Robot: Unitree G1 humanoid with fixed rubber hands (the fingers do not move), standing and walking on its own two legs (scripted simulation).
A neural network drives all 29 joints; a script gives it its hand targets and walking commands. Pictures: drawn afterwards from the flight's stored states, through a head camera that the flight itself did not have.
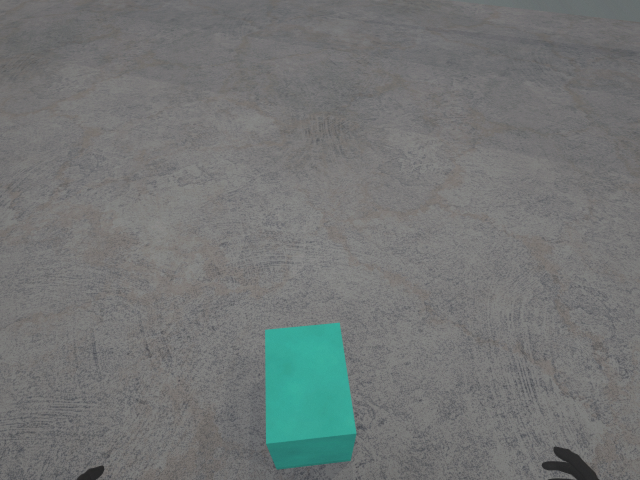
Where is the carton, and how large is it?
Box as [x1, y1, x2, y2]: [265, 323, 356, 469]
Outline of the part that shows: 339,323 265,330 266,444 277,469 350,460 356,433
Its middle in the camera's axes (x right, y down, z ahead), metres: -0.04 +0.44 +1.10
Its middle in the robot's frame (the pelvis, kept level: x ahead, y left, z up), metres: +0.46 +0.04 -0.64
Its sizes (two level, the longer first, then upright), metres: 0.293 0.211 0.272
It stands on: the floor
